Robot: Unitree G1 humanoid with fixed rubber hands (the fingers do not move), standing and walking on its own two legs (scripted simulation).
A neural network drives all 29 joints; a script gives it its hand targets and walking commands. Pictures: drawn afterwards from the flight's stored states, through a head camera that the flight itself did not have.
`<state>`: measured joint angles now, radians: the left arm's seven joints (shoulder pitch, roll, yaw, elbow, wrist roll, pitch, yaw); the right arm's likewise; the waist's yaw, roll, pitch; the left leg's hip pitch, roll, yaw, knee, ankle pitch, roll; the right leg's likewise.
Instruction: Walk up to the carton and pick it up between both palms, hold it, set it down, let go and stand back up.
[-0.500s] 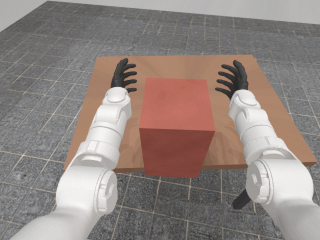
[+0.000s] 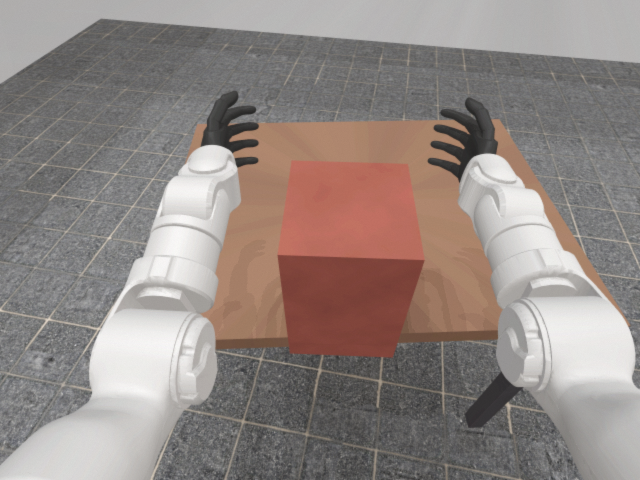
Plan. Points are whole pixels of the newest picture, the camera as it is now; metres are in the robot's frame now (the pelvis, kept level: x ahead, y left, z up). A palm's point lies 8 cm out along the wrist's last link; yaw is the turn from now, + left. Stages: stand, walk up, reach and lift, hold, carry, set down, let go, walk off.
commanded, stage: set down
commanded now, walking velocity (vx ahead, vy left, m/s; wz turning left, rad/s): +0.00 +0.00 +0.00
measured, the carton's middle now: (345, 264) +0.42 -0.04 +0.02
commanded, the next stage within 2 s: none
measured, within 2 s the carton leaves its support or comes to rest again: neither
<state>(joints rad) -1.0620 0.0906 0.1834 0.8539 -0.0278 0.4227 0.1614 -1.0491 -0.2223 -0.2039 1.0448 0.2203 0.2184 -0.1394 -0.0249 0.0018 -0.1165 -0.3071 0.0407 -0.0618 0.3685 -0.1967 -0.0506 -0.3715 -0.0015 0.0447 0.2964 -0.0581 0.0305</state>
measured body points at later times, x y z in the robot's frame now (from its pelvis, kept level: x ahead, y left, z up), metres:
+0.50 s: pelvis -0.01 +0.00 +0.00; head -0.02 +0.00 +0.45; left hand +0.41 +0.14 +0.13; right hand +0.39 -0.23 +0.12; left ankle -0.01 +0.15 -0.74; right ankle +0.05 -0.13 -0.75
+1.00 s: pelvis -0.01 +0.00 +0.00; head -0.01 +0.00 +0.45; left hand +0.34 +0.15 +0.05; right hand +0.32 -0.24 +0.04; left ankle -0.01 +0.15 -0.74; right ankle +0.05 -0.13 -0.75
